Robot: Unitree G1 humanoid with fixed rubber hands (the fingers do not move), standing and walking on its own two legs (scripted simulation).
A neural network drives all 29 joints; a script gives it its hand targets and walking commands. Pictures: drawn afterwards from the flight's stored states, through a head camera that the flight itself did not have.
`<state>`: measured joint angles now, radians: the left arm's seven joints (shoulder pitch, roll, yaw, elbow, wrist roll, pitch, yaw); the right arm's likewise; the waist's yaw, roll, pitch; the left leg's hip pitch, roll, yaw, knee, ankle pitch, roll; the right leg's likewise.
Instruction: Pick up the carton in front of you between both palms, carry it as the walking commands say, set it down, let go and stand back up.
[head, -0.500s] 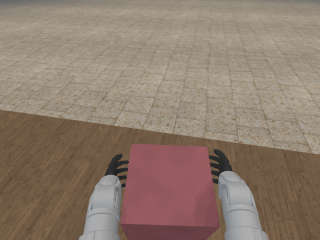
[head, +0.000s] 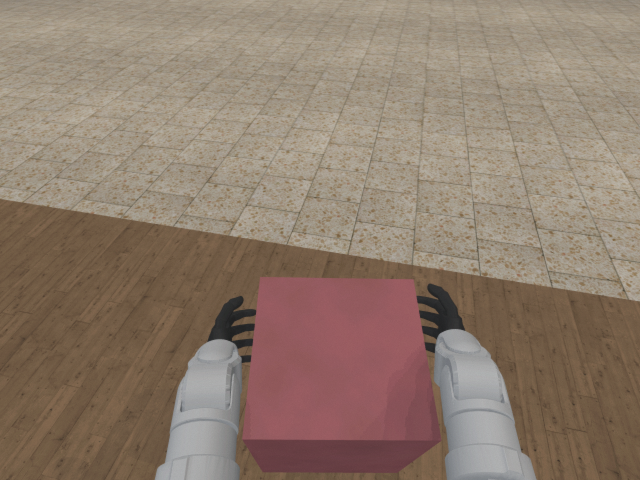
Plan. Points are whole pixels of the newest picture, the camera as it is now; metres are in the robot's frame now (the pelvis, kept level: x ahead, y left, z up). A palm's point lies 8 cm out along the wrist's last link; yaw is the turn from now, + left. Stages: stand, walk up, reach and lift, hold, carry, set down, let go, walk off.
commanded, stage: reach and lift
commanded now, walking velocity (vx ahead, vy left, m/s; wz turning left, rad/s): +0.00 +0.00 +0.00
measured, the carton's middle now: (333, 381) +0.31 +0.01 -0.06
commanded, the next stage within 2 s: hold in 0.32 s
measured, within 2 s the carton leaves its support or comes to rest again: neither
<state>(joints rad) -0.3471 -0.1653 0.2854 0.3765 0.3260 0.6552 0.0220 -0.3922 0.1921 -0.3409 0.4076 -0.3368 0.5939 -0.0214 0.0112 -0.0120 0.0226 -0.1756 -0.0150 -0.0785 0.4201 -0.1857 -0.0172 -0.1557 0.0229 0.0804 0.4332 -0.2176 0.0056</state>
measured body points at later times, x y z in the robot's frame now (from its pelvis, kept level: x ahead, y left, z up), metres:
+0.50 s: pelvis +0.02 +0.00 +0.01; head -0.01 +0.01 +0.45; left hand +0.31 +0.15 +0.03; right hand +0.32 -0.15 +0.04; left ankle +0.03 +0.13 -0.74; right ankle +0.01 -0.13 -0.74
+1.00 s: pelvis +0.00 +0.01 +0.00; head -0.04 +0.01 +0.45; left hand +0.31 +0.15 +0.04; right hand +0.31 -0.15 +0.05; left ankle +0.03 +0.13 -0.74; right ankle +0.01 -0.13 -0.74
